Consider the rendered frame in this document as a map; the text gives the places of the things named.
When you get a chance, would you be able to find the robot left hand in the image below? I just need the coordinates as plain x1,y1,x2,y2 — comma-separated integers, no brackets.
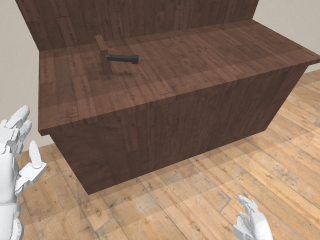
0,105,47,204

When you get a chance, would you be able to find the counter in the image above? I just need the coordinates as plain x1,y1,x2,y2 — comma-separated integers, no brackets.
15,0,320,195

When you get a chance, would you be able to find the tap lever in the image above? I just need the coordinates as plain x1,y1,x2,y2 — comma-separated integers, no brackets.
107,54,139,64

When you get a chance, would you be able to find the robot right hand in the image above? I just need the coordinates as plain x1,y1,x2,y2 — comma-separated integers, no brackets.
233,195,273,240

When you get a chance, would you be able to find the left robot forearm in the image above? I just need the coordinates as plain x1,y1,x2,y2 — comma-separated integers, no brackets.
0,202,24,240

